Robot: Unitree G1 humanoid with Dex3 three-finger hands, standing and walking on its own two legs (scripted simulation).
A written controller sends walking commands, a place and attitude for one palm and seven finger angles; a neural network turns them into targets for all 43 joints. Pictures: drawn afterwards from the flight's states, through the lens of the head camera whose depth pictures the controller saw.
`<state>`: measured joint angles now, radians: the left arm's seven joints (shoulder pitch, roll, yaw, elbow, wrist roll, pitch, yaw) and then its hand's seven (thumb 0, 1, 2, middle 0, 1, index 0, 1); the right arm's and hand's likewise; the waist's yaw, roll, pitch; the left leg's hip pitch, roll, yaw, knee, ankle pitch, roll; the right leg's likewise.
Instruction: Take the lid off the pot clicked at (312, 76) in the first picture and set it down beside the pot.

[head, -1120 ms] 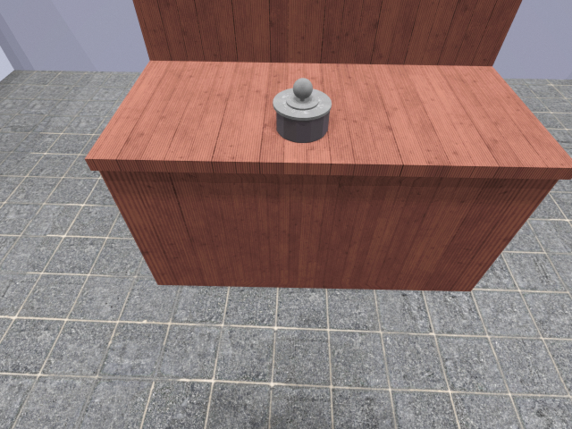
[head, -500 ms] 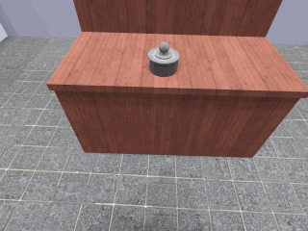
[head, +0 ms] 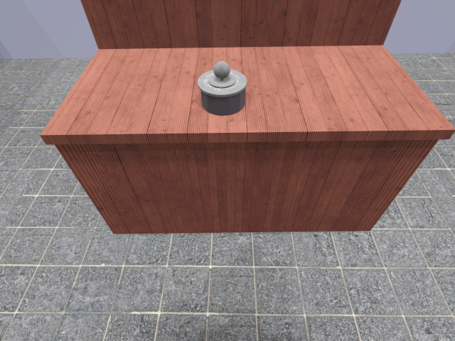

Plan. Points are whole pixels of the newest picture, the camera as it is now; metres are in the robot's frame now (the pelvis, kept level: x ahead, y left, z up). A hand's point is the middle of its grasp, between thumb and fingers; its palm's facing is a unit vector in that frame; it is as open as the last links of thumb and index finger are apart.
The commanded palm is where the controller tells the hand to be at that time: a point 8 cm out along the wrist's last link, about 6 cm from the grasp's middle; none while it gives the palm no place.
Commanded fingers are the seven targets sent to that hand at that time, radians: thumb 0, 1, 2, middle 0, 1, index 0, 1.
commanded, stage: take the last steps up to it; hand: left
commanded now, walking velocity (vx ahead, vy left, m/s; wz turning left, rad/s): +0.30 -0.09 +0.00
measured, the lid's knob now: (221, 69) +0.87 +0.07 +0.04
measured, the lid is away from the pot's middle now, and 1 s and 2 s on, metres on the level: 0.00 0.00 0.00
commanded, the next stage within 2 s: come to a stop and stand still in 0.78 s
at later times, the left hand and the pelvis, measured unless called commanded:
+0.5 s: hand out of the picture +0.16 +0.16 -0.18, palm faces +0.06 -0.99 -0.13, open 7.4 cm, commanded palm none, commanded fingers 0.00 0.90 0.90 -0.20 -0.30 -0.20 -0.30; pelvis +0.18 +0.00 +0.00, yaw -1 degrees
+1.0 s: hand (198, 247) +0.36 +0.10 -0.17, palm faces +0.04 -0.99 -0.15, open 7.3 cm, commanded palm none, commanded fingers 0.00 0.90 0.90 -0.20 -0.30 -0.20 -0.30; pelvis +0.36 -0.06 +0.01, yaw +0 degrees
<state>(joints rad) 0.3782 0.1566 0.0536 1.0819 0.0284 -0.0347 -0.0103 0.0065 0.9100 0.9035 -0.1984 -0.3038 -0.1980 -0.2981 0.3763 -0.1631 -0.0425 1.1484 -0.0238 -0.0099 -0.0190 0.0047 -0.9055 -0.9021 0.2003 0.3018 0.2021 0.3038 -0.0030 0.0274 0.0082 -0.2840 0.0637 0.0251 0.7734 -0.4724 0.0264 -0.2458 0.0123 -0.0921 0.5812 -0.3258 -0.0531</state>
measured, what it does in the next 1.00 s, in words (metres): walks ahead: left foot, then right foot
